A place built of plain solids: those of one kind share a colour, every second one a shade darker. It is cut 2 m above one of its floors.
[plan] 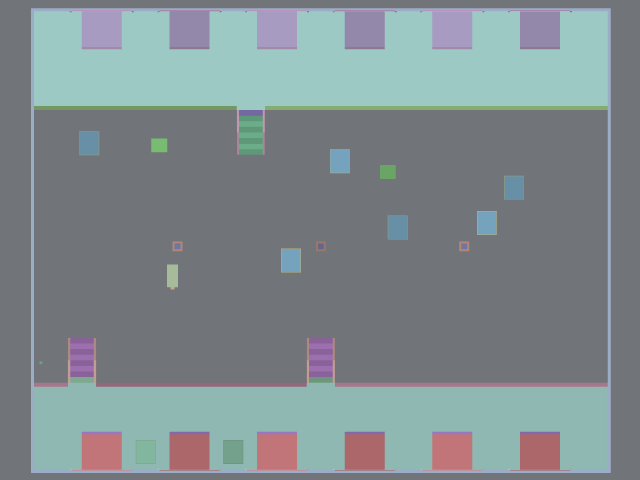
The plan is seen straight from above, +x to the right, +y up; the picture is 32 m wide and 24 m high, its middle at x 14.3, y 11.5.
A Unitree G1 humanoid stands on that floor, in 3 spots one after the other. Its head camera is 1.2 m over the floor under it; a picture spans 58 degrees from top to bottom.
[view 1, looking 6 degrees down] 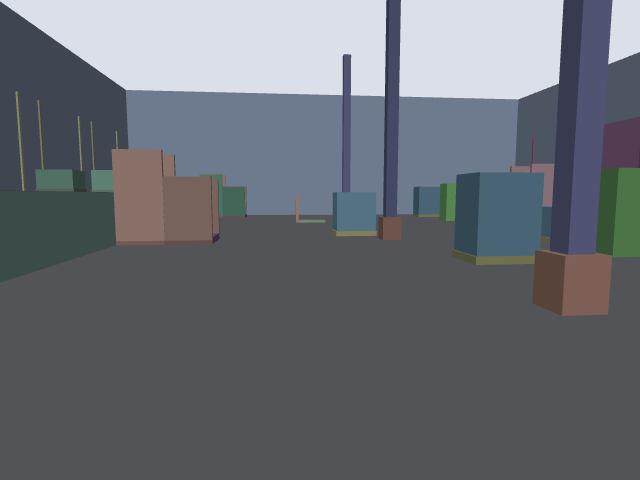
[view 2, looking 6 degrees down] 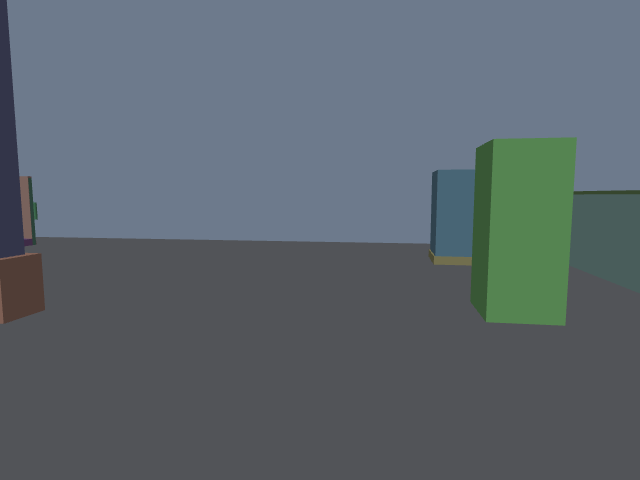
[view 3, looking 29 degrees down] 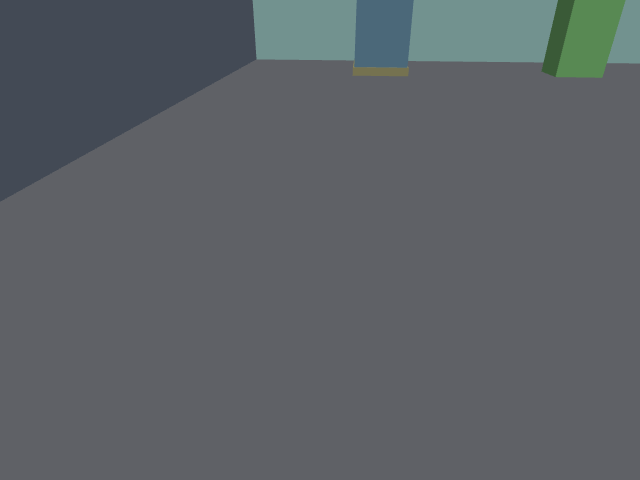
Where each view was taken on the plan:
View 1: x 25.69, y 8.11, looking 174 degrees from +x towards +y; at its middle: ground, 11.48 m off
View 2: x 10.84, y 14.96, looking -171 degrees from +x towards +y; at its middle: wall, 11.04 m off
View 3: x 2.40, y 7.41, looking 95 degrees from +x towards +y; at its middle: ground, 2.48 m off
